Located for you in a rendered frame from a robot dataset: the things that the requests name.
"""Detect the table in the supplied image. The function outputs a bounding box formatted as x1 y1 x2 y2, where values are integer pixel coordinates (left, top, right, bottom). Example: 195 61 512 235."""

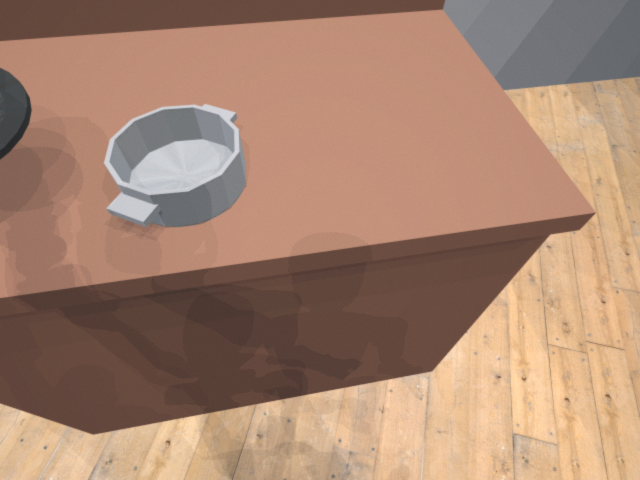
0 0 596 435

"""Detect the pot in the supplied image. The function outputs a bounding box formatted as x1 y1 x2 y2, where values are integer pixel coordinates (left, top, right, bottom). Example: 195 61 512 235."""
104 104 246 227

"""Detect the lid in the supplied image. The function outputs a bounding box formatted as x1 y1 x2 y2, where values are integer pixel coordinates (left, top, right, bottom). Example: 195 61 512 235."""
0 68 32 159

